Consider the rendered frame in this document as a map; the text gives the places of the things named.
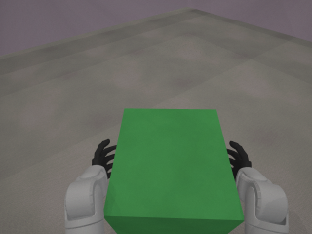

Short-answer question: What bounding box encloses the carton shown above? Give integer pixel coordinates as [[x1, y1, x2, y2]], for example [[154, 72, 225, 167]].
[[103, 108, 244, 234]]

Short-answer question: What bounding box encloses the left robot forearm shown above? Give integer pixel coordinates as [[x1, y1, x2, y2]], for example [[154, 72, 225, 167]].
[[64, 165, 108, 234]]

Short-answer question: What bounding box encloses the left robot hand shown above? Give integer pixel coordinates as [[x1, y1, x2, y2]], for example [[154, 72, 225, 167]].
[[92, 139, 117, 179]]

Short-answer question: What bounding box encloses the right robot forearm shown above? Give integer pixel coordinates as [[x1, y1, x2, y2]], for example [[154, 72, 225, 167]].
[[235, 167, 289, 234]]

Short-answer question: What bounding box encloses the right robot hand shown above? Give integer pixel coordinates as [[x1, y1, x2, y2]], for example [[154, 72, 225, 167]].
[[226, 141, 252, 182]]

